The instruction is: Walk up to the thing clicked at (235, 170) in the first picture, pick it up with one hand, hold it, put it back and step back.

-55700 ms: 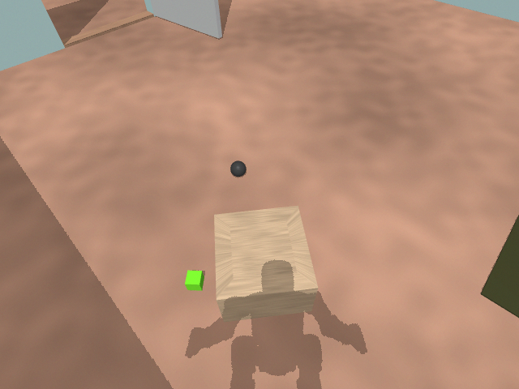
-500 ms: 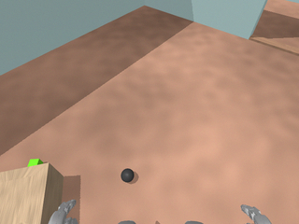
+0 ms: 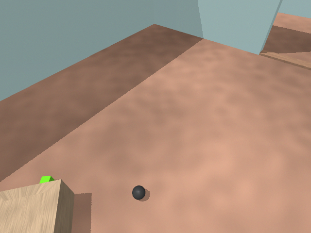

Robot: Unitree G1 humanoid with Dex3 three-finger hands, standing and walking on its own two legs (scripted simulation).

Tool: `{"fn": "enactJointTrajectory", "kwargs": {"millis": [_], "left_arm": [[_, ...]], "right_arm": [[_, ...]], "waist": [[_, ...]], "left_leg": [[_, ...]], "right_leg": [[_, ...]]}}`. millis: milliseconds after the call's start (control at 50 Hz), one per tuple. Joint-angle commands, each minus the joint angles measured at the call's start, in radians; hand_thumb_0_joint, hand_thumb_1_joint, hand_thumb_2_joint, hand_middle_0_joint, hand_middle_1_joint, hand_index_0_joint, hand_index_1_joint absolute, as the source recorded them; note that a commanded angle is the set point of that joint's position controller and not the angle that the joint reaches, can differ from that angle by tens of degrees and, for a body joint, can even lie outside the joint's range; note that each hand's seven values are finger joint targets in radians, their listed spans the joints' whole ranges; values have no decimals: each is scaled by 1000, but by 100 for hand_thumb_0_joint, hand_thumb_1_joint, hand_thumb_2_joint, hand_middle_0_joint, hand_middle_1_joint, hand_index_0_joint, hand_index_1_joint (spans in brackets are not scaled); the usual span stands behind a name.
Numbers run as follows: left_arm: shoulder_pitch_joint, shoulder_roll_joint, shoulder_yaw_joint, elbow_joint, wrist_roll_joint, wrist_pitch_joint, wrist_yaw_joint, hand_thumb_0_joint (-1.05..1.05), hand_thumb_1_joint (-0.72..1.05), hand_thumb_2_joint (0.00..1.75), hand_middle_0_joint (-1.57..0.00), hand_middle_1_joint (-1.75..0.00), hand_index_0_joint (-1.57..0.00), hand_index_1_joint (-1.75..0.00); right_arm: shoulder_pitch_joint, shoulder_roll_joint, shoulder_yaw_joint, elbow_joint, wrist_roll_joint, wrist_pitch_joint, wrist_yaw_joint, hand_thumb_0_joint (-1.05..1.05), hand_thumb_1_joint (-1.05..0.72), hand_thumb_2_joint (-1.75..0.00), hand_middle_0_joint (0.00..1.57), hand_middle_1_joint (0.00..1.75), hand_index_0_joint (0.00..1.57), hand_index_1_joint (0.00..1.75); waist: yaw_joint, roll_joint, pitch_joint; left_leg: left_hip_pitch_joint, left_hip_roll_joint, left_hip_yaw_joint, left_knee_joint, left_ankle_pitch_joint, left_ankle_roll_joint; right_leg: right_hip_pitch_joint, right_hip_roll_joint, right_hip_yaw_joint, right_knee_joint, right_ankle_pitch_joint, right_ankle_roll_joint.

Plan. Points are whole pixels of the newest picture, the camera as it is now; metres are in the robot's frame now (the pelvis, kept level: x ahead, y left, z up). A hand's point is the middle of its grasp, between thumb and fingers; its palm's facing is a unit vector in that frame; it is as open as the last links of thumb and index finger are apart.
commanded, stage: stand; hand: left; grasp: from above
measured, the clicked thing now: (138, 192) +0.50 +0.17 -0.73
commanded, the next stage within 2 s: step back in 1.78 s
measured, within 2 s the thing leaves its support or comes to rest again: neither
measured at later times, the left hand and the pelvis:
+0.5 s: hand out of the picture +0.04 +0.22 -0.16, palm faces +0.03 -0.94 -0.34, open 7.4 cm; pelvis +0.00 -0.02 +0.00, yaw +0 degrees
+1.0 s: hand out of the picture +0.11 +0.22 -0.15, palm faces +0.01 -0.94 -0.33, open 7.4 cm; pelvis +0.03 -0.02 +0.01, yaw -1 degrees
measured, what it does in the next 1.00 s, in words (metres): stands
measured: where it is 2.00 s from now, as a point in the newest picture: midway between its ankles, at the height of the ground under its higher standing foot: outside the picture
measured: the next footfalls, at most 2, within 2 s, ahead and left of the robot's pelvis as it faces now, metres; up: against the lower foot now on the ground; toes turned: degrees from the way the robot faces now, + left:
none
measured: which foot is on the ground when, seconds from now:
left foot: down 0.00-1.00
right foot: down 0.00-1.00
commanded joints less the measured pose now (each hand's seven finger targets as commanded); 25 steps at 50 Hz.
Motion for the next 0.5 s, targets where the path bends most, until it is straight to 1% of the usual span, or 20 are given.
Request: {"fn": "enactJointTrajectory", "kwargs": {"millis": [0,20,40,60,100,120,160,200,220,240,260,280,300,320,340,400,420,440,460,480], "left_arm": [[-29,189,35,-28,5,-30,10,0,90,90,-20,-30,-20,-30],[-47,197,38,-29,2,-30,10,0,90,90,-20,-30,-20,-30],[-50,193,35,-25,2,-31,10,0,90,90,-20,-30,-20,-30],[-54,198,36,-23,1,-29,9,0,90,90,-20,-30,-20,-30],[-44,199,35,-13,1,-27,5,0,90,90,-20,-30,-20,-30],[-38,198,34,-7,2,-26,6,0,90,90,-20,-30,-20,-30],[-46,206,34,-6,2,-30,6,0,90,90,-20,-30,-20,-30],[-56,208,32,-1,-1,-34,5,0,90,90,-20,-30,-20,-30],[-54,215,34,1,-2,-34,7,0,90,90,-20,-30,-20,-30],[-60,220,36,2,-4,-35,6,0,90,90,-20,-30,-20,-30],[-63,215,33,4,-5,-36,6,0,90,90,-20,-30,-20,-30],[-75,223,36,3,-5,-35,5,0,90,90,-20,-30,-20,-30],[-72,219,34,4,-7,-34,5,0,90,90,-20,-30,-20,-30],[-71,217,33,9,-8,-34,4,0,90,90,-20,-30,-20,-30],[-70,218,32,10,-6,-34,3,0,90,90,-20,-30,-20,-30],[-72,220,33,16,-7,-33,2,0,90,90,-20,-30,-20,-30],[-77,224,35,16,-9,-34,2,0,90,90,-20,-30,-20,-30],[-78,230,36,16,-10,-33,1,0,90,90,-20,-30,-20,-30],[-79,228,35,16,-10,-32,0,0,90,90,-20,-30,-20,-30],[-80,227,34,18,-11,-33,-1,0,90,90,-20,-30,-20,-30]], "right_arm": [[-50,-202,-48,-46,0,-20,-14,0,-90,-90,20,30,20,30],[-32,-202,-47,-40,-2,-21,-15,0,-90,-90,20,30,20,30],[-44,-196,-44,-37,-1,-18,-12,0,-90,-90,20,30,20,30],[-34,-204,-45,-32,-2,-17,-12,0,-90,-90,20,30,20,30],[-43,-213,-45,-28,-2,-17,-12,0,-90,-90,20,30,20,30],[-56,-211,-44,-30,-2,-15,-10,0,-90,-90,20,30,20,30],[-52,-209,-44,-27,1,-15,-9,0,-90,-90,20,30,20,30],[-41,-205,-39,-16,2,-18,-8,0,-90,-90,20,30,20,30],[-49,-207,-39,-17,2,-18,-8,0,-90,-90,20,30,20,30],[-39,-207,-38,-12,0,-18,-8,0,-90,-90,20,30,20,30],[-39,-203,-34,-9,2,-18,-7,0,-90,-90,20,30,20,30],[-39,-208,-34,-9,0,-18,-8,0,-90,-90,20,30,20,30],[-40,-210,-33,-7,2,-20,-7,0,-90,-90,20,30,20,30],[-37,-216,-32,-2,3,-20,-8,0,-90,-90,20,30,20,30],[-46,-214,-30,-2,2,-18,-7,0,-90,-90,20,30,20,30],[-41,-217,-29,0,3,-17,-7,0,-90,-90,20,30,20,30],[-36,-217,-28,3,3,-16,-8,0,-90,-90,20,30,20,30],[-32,-214,-26,6,3,-17,-7,0,-90,-90,20,30,20,30],[-37,-218,-26,3,4,-18,-7,0,-90,-90,20,30,20,30],[-28,-217,-24,10,5,-18,-7,0,-90,-90,20,30,20,30]], "waist": [[-2,-14,17],[-11,-7,7],[-5,-13,25],[-11,1,37],[-6,10,34],[2,12,43],[-3,-10,9],[-11,-10,-4],[-8,-13,-5],[-13,-18,1],[-11,-22,9],[-15,-15,2],[-11,-17,2],[-13,-11,6],[-7,-11,16],[-9,-18,12],[-12,-17,-1],[-11,-22,17],[-12,-15,12],[-11,-11,21]], "left_leg": [[-31,98,-112,-148,-63,23],[-41,102,-113,-161,-61,23],[-55,95,-107,-157,-66,20],[-69,97,-114,-174,-116,20],[-68,104,-123,-188,-148,20],[-85,102,-122,-187,-167,20],[-47,97,-108,-165,-99,20],[-22,100,-102,-154,-47,20],[-18,99,-100,-151,-46,20],[-23,99,-100,-155,-46,19],[-20,100,-96,-150,-29,21],[-25,101,-96,-156,-29,19],[-13,102,-94,-154,-8,19],[-19,105,-97,-158,-18,18],[-30,103,-96,-158,-31,20],[-19,104,-91,-153,-21,20],[-18,108,-90,-152,-14,22],[-27,105,-92,-161,-25,17],[-14,105,-88,-157,-13,17],[-28,104,-89,-159,-28,16]], "right_leg": [[-22,-47,68,-120,-52,-43],[-3,-50,73,-116,-27,-42],[-7,-49,71,-127,-52,-41],[-13,-44,71,-128,-77,-38],[-16,-38,65,-121,-81,-39],[-16,-41,67,-126,-106,-41],[-14,-55,81,-146,-101,-45],[-11,-61,89,-153,-66,-45],[-12,-60,86,-156,-69,-44],[-13,-61,91,-157,-68,-43],[-11,-66,93,-158,-72,-46],[-11,-62,91,-157,-54,-44],[-9,-66,93,-159,-51,-48],[-6,-63,93,-157,-48,-46],[-11,-62,91,-164,-72,-45],[-14,-65,96,-170,-76,-48],[0,-69,101,-170,-56,-50],[-15,-64,99,-171,-82,-49],[-17,-66,103,-173,-79,-52],[-15,-63,102,-176,-91,-50]]}}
